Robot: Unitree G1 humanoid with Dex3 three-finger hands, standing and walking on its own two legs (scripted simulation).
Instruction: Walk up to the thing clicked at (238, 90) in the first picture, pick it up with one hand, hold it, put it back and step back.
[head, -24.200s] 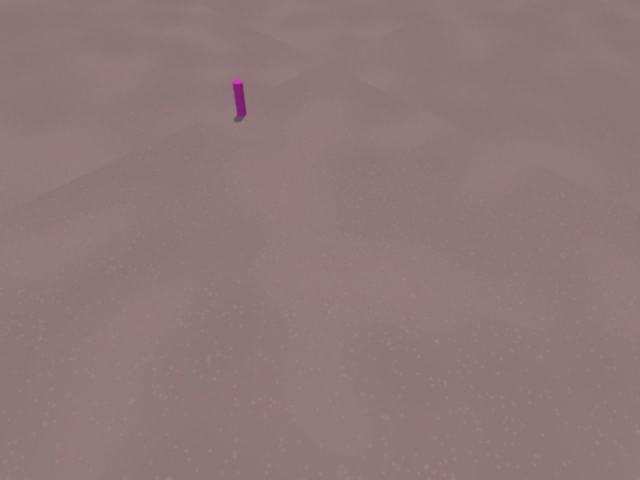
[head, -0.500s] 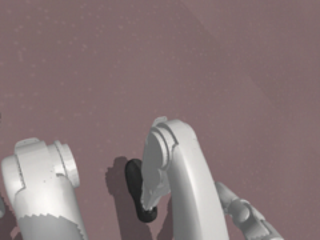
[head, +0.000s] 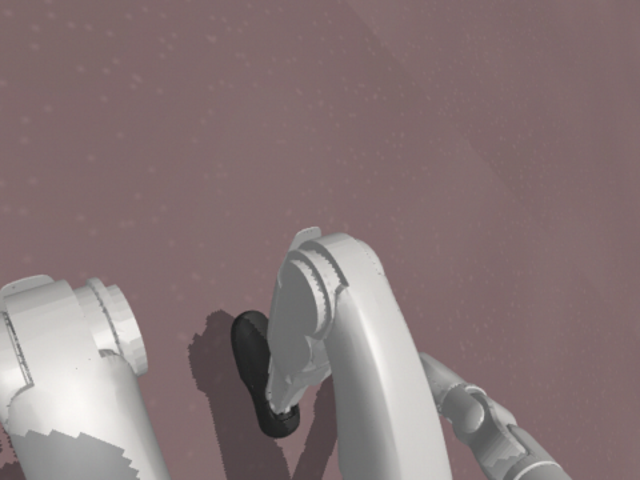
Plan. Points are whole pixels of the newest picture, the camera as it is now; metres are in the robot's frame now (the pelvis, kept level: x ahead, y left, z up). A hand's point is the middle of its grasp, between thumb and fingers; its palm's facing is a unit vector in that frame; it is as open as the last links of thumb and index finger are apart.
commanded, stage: loosen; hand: left
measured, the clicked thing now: out of the picture +0.44 +0.31 -0.19
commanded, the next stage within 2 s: open in 0.14 s
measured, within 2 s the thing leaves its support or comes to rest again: neither
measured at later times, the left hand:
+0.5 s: hand out of the picture +0.45 +0.29 -0.17, palm faces +0.39 -0.92 +0.00, open 9.1 cm
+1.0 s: hand out of the picture +0.45 +0.31 -0.15, palm faces +0.41 -0.91 +0.01, open 16.6 cm
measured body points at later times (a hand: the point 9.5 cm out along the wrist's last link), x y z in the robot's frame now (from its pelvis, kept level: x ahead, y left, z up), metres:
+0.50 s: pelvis +0.00 +0.00 +0.00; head +0.23 +0.18 +0.33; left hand +0.42 +0.34 -0.16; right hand +0.16 -0.24 -0.04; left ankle +0.08 +0.13 -0.25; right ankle +0.13 -0.12 -0.25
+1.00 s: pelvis +0.00 +0.00 +0.00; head +0.23 +0.19 +0.33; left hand +0.42 +0.35 -0.15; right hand +0.16 -0.24 -0.04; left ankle +0.08 +0.13 -0.25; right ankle +0.13 -0.12 -0.25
